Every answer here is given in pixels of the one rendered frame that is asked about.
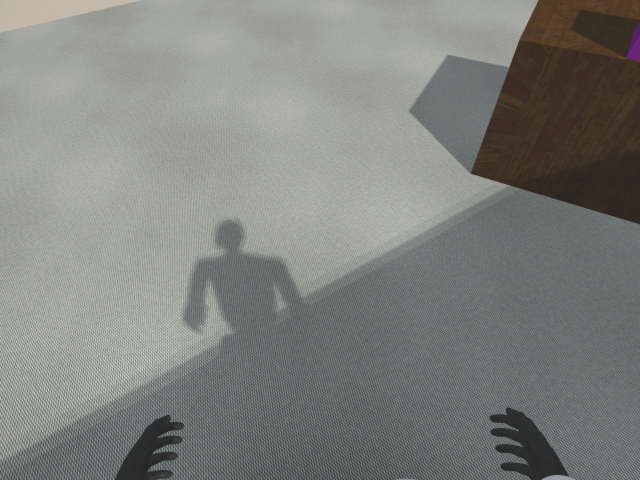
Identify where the left robot hand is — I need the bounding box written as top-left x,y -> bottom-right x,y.
115,415 -> 184,480

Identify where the pedestal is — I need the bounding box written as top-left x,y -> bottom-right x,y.
471,0 -> 640,224

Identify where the right robot hand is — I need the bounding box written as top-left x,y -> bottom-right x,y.
490,407 -> 569,480

